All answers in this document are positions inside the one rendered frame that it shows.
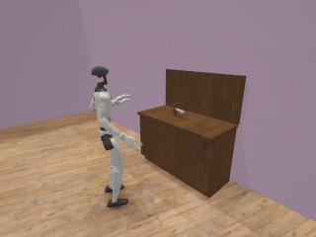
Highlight left robot upper arm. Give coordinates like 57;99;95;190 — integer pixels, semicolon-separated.
89;98;96;112

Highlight right robot foot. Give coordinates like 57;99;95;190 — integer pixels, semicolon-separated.
107;198;128;207

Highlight left robot hand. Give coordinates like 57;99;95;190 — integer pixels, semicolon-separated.
115;94;130;105

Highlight tap lever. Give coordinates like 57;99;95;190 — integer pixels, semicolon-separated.
175;108;185;114

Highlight left robot shin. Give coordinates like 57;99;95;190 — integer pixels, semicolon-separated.
109;164;116;188

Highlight right robot upper arm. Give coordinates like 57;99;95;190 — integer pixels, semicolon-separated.
98;92;109;124

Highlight counter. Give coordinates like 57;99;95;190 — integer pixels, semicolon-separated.
137;69;247;198

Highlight robot right forearm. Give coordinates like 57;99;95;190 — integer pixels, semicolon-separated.
100;118;127;141

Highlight right robot hand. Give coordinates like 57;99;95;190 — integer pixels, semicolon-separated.
124;136;143;151

